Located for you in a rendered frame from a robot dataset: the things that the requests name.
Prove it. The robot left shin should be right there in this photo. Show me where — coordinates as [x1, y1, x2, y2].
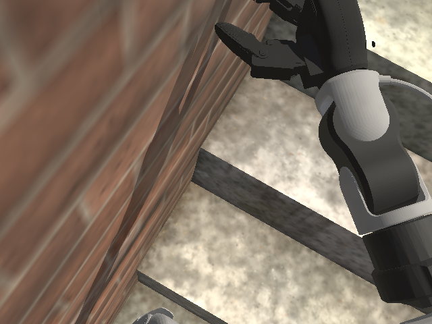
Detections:
[133, 307, 173, 324]

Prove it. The right robot forearm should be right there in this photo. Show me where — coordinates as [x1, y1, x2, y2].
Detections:
[315, 70, 432, 308]

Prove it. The right robot hand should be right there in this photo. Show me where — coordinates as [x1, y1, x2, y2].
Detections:
[215, 0, 375, 90]

